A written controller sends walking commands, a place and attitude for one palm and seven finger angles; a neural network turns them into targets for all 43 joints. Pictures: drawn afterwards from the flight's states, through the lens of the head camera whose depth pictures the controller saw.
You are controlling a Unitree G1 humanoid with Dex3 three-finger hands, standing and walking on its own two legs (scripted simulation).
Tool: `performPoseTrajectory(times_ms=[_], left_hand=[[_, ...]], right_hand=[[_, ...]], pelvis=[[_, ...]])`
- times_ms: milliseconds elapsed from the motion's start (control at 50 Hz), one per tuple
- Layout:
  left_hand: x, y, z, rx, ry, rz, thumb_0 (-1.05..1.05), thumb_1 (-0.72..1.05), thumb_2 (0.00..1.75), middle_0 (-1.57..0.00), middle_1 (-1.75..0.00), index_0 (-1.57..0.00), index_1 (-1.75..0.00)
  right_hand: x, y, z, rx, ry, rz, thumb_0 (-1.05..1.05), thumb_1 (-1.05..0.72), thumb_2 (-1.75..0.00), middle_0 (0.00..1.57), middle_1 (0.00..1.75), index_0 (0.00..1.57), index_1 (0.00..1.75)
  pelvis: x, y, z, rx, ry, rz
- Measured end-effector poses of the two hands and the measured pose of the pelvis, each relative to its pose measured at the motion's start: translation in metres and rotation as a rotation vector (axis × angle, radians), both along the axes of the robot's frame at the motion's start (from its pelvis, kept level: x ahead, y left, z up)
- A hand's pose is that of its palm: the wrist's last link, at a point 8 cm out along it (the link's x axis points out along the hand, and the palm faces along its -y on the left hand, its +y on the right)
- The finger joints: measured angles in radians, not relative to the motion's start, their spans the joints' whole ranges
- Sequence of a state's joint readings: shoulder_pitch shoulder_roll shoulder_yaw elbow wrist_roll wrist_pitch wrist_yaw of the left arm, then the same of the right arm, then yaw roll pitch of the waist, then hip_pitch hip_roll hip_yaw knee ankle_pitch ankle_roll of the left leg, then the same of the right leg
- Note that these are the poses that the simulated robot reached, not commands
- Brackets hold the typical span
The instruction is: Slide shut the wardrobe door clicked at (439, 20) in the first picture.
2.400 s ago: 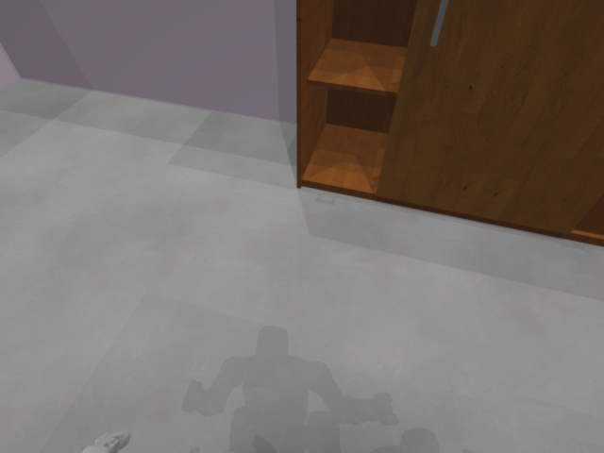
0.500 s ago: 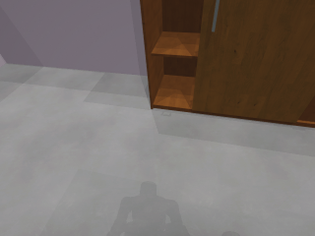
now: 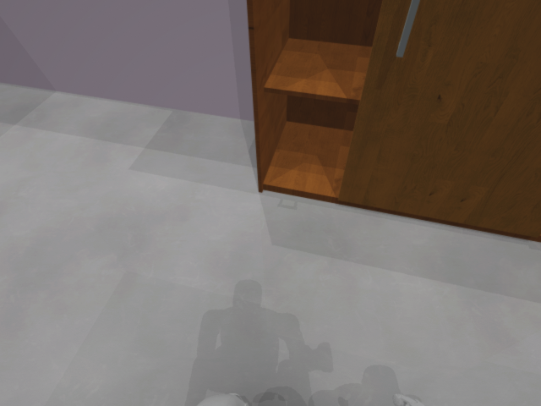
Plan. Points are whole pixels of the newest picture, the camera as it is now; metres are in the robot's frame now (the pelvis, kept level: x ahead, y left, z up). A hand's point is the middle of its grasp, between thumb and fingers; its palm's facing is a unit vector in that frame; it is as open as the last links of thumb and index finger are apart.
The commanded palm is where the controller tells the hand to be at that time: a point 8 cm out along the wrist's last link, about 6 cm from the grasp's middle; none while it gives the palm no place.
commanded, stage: walk to a spot facing it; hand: right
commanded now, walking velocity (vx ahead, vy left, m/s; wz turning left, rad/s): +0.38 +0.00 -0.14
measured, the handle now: (412, 9) +1.03 -0.27 +0.14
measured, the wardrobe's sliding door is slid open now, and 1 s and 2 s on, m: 0.37 0.37 0.37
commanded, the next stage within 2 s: turn to face it in 0.38 s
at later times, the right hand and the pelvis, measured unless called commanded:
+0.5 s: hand (431, 399) +0.19 -0.24 -0.16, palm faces +0.09 +0.99 -0.14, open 7.4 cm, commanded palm none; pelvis +0.23 -0.07 +0.02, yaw +0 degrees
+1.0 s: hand (403, 264) +0.43 -0.23 -0.14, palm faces +0.14 +0.97 -0.21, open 7.2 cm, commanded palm none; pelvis +0.35 -0.05 +0.02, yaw -6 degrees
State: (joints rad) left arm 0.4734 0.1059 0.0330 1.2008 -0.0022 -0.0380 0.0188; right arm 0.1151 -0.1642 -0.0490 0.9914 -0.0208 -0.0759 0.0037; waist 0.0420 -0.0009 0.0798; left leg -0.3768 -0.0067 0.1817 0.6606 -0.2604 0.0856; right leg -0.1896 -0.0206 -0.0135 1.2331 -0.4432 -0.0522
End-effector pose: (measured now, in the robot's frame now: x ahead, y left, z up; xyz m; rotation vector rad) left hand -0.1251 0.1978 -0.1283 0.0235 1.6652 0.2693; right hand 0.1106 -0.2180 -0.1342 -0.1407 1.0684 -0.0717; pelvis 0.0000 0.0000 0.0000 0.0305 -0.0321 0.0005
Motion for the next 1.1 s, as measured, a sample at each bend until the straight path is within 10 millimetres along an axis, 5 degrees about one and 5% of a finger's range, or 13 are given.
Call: performPoseTrajectory(times_ms=[160,260,360,440,580,680,780,940,1100], left_hand=[[0.226,0.027,0.013,0.066,-0.385,-0.146,0.0,0.92,0.9,-0.2,-0.3,-0.19,-0.3],[0.33,0.015,0.024,0.072,-0.48,-0.248,0.0,0.93,0.9,-0.2,-0.3,-0.19,-0.3],[0.411,-0.018,0.02,0.077,-0.523,-0.327,0.0,0.92,0.9,-0.2,-0.3,-0.19,-0.3],[0.43,-0.041,0.023,0.068,-0.529,-0.288,0.0,0.91,0.9,-0.2,-0.3,-0.19,-0.3],[0.419,-0.036,0.031,0.108,-0.407,-0.183,-0.02,0.96,0.9,-0.2,-0.3,-0.2,-0.3],[0.4,-0.041,0.02,0.051,-0.253,-0.149,-0.01,0.93,0.9,-0.2,-0.3,-0.2,-0.3],[0.395,-0.043,-0.004,-0.026,-0.144,-0.1,0.0,0.91,0.9,-0.2,-0.3,-0.2,-0.3],[0.45,-0.038,-0.01,-0.058,-0.162,-0.144,0.0,0.91,0.9,-0.2,-0.3,-0.19,-0.3],[0.52,-0.035,0.008,0.017,-0.291,-0.255,0.01,0.93,0.9,-0.2,-0.3,-0.19,-0.3]], right_hand=[[-0.014,-0.024,0.009,-0.043,0.186,-0.101,-0.01,-0.94,-0.9,0.2,0.3,0.2,0.3],[-0.021,-0.035,0.002,-0.007,0.306,-0.162,0.0,-0.92,-0.9,0.2,0.3,0.2,0.3],[-0.015,-0.05,-0.014,0.041,0.43,-0.22,0.0,-0.91,-0.9,0.2,0.3,0.2,0.3],[0.022,-0.064,-0.006,0.041,0.463,-0.192,0.01,-0.91,-0.9,0.2,0.3,0.2,0.3],[0.143,-0.084,0.01,0.005,0.316,-0.125,0.01,-0.91,-0.9,0.2,0.3,0.2,0.3],[0.225,-0.08,0.017,-0.022,0.197,-0.1,0.0,-0.91,-0.9,0.2,0.3,0.2,0.3],[0.286,-0.064,0.016,-0.06,0.122,-0.067,0.0,-0.91,-0.9,0.2,0.3,0.2,0.3],[0.307,-0.052,0.026,-0.064,0.077,-0.135,-0.01,-0.93,-0.9,0.21,0.3,0.2,0.3],[0.277,-0.077,0.013,-0.025,0.146,-0.216,-0.01,-0.93,-0.9,0.21,0.3,0.21,0.3]], pelvis=[[0.073,-0.006,0.019,0.01,0.015,-0.03],[0.124,-0.024,0.018,0.02,0.027,-0.046],[0.178,-0.052,0.005,0.009,0.025,-0.053],[0.21,-0.067,0.013,0.0,0.01,-0.023],[0.261,-0.075,0.029,-0.013,0.012,0.006],[0.293,-0.068,0.029,-0.028,0.015,-0.014],[0.328,-0.052,0.015,-0.055,0.009,-0.03],[0.349,-0.045,0.018,-0.029,0.004,-0.09],[0.368,-0.062,0.02,-0.006,0.018,-0.119]])
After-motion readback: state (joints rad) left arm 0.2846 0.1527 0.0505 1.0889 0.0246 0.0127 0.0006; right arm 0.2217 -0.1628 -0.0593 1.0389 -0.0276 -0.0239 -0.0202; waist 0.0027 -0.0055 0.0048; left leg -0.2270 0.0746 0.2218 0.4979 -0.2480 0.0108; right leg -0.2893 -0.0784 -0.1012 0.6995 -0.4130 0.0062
